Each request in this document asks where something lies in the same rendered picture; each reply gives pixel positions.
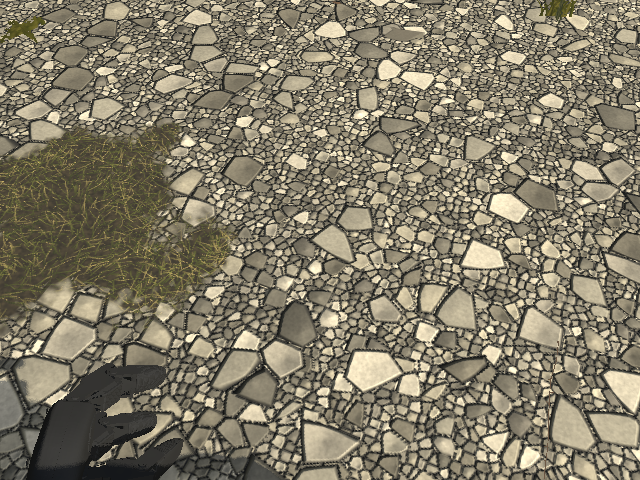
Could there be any left robot hand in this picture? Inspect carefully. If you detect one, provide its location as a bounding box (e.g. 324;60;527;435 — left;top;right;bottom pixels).
26;363;184;480

